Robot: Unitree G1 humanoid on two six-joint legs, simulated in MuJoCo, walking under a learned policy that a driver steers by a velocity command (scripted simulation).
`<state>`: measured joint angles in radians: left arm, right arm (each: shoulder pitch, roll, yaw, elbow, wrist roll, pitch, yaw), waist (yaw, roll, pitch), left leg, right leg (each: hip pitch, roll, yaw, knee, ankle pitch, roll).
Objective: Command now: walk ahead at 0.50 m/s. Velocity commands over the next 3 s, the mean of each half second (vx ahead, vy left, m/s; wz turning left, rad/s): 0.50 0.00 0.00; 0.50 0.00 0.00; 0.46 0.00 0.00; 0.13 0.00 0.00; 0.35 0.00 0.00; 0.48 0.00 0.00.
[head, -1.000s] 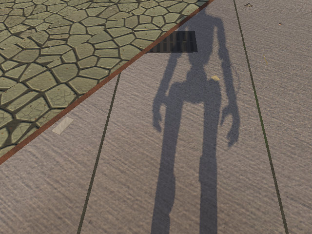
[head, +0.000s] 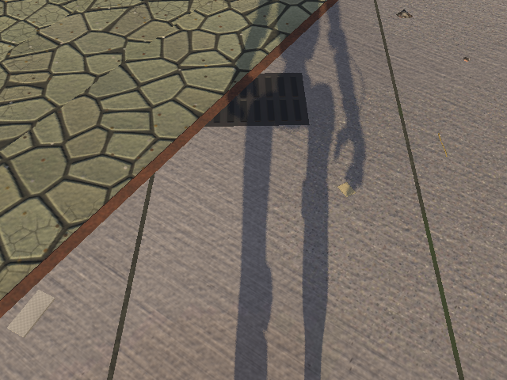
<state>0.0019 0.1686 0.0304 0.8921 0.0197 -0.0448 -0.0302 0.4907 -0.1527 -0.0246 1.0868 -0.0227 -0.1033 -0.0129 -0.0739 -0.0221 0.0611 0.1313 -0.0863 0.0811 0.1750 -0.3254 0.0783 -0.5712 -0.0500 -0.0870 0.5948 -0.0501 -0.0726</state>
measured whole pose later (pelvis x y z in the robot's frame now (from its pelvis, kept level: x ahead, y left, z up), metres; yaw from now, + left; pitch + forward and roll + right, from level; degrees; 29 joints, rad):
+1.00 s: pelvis +0.55 +0.02 +0.01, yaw +0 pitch +0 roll +1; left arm 0.11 0.20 0.05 0.92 0.03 -0.03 -0.03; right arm 0.46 -0.17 -0.04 1.05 -0.01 -0.10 0.00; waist -0.04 -0.04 0.03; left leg 0.02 -0.09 0.09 0.18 -0.22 0.09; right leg -0.64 -0.11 -0.03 0.78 -0.04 -0.02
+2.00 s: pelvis +0.93 +0.00 +0.00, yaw -1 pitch -1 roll +1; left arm 0.27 0.16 0.01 1.10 0.03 0.02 0.03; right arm 0.25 -0.16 -0.01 1.05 0.00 -0.01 -0.03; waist 0.00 -0.02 0.01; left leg -0.28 -0.05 0.10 0.42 -0.13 0.08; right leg -0.20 -0.03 0.00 0.54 -0.38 -0.02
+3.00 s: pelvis +1.31 -0.02 +0.01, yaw +0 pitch -1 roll +0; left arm 0.31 0.20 0.06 1.02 0.01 -0.09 0.00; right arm 0.23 -0.22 -0.05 0.96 -0.04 -0.05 0.02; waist 0.00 0.03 0.05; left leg -0.51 0.09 0.00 1.03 -0.24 0.06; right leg -0.17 0.08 -0.11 0.33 -0.15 -0.11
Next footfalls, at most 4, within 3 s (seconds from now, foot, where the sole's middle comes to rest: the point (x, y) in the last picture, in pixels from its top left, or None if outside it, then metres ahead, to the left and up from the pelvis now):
0.06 right None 0.21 -0.09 -0.77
0.62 left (216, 354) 0.52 0.09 -0.77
1.18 right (271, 248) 0.83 -0.09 -0.77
1.68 left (215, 196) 1.04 0.08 -0.77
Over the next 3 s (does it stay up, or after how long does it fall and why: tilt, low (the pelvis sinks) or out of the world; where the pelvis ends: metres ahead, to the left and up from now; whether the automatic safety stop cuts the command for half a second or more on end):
stays up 1.31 -0.02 0.01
